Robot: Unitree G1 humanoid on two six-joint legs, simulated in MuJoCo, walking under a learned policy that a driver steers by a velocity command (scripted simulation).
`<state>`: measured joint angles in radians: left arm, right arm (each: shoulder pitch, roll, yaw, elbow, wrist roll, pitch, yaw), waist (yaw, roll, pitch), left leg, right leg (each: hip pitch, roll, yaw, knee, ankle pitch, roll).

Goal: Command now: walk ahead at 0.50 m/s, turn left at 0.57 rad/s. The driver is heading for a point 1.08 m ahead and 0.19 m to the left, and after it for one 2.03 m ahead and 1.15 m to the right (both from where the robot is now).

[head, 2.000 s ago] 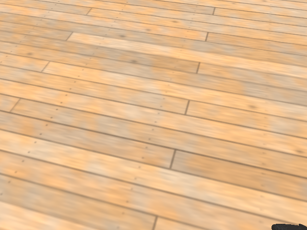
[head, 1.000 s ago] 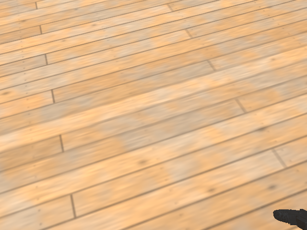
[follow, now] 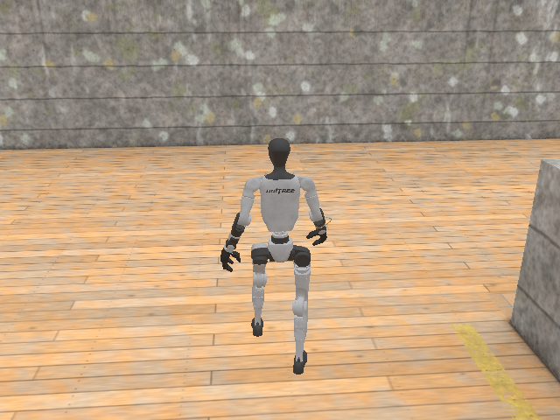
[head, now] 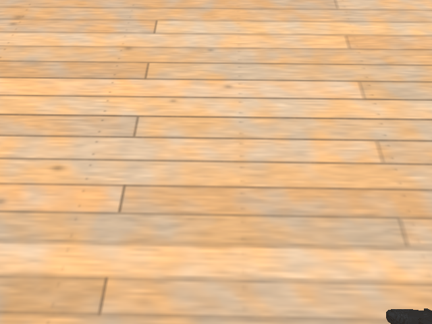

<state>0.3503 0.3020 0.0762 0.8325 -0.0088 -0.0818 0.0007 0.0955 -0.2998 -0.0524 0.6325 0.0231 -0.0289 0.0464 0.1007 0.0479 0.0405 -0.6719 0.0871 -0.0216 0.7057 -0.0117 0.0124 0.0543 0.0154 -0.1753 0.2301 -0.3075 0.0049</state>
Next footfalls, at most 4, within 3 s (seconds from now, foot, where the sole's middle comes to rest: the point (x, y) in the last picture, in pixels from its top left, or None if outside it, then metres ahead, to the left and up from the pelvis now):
0.10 left None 0.23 0.12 -0.77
0.58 right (253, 295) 0.55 -0.02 -0.77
1.08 left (150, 246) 0.68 0.33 -0.77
1.62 right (194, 163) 1.04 0.23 -0.77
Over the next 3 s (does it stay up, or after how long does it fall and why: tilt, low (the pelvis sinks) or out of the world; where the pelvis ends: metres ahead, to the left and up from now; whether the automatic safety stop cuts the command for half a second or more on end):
stays up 1.19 0.24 -0.01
